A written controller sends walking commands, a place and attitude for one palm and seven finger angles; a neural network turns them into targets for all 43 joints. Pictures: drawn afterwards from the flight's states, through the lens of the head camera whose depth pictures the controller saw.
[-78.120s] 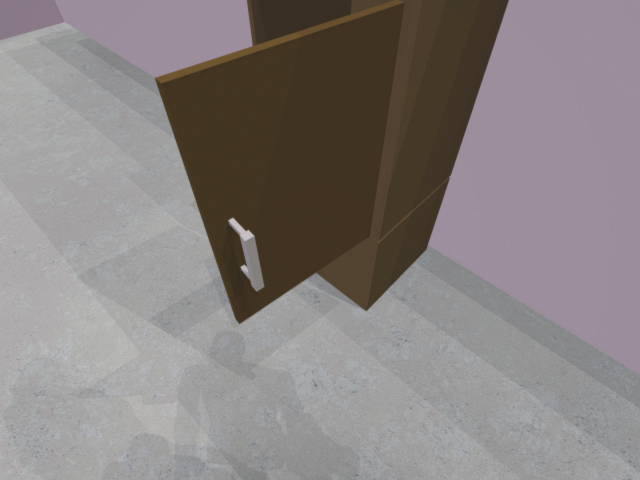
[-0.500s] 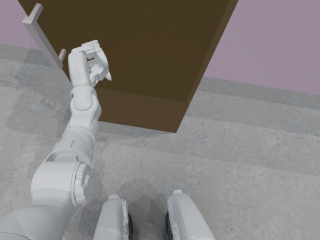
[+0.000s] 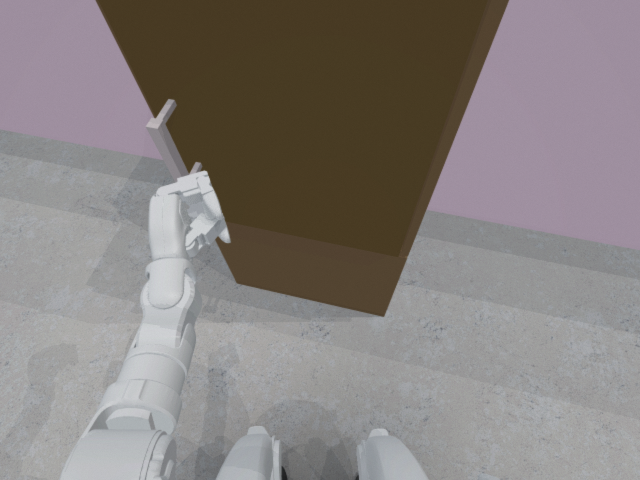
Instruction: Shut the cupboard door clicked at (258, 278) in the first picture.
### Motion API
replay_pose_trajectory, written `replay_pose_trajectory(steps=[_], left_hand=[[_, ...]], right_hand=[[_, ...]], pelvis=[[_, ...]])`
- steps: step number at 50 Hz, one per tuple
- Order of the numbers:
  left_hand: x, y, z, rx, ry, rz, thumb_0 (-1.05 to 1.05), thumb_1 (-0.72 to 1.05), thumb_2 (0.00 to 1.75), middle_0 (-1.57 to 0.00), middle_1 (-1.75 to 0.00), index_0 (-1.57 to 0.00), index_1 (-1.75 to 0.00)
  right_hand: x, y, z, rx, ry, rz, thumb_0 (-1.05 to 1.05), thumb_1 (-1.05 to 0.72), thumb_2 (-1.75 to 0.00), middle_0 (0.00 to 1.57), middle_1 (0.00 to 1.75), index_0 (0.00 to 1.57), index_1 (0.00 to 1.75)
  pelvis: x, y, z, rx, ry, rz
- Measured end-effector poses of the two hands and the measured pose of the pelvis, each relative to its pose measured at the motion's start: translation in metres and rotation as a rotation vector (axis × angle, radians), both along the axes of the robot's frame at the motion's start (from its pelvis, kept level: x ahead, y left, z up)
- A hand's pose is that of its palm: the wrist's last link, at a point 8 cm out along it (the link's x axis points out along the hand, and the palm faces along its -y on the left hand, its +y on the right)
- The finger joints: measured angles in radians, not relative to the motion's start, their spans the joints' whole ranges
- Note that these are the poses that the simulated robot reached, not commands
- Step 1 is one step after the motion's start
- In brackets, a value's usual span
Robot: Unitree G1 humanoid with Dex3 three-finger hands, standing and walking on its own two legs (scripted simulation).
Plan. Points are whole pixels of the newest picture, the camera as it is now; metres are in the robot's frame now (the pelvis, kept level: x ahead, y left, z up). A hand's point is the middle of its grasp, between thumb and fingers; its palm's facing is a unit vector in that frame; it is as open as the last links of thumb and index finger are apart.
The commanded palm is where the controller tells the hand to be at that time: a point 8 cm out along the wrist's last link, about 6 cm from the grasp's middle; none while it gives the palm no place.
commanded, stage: draw the hand back to the body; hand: left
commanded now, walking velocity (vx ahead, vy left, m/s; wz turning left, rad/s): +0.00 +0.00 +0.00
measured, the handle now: (178, 150) +0.60 +0.21 -0.01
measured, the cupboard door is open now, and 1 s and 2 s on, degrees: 0 0 0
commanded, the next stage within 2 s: step back with the hand held close in 1.30 s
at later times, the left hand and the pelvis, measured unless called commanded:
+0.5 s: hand (77, 281) +0.30 +0.21 +0.15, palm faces +0.16 -0.95 -0.27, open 3.4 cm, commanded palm +0.25 +0.26 +0.17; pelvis +0.02 +0.02 +0.08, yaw +1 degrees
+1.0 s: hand out of the picture +0.21 +0.30 +0.25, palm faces +0.49 -0.75 -0.44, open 6.7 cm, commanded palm +0.16 +0.32 +0.26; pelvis +0.03 +0.02 +0.09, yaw +2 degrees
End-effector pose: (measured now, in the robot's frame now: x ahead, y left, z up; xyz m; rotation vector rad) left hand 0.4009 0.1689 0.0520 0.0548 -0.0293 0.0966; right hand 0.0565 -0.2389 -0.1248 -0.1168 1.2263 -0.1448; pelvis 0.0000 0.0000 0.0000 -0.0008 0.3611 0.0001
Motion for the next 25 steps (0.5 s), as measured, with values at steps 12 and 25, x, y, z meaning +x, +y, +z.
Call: replay_pose_trajectory(steps=[12,25], left_hand=[[-0.062,0.034,0.058,-0.019,-0.042,-0.043,0.02,0.9,0.9,-1.28,-1.47,-1.27,-1.47],[-0.129,0.084,0.113,0.205,0.103,0.084,0.02,0.9,0.9,-1.01,-1.18,-1.01,-1.18]], right_hand=[[0.049,-0.008,0.058,-0.062,-0.232,0.021,0.01,-0.91,-0.89,0.2,0.3,0.2,0.3],[0.137,0.03,0.125,-0.06,-0.48,0.067,0.01,-0.91,-0.89,0.2,0.3,0.2,0.3]], pelvis=[[0.005,0.004,0.036,-0.007,-0.147,0.008],[0.018,0.017,0.075,0.001,-0.322,0.012]])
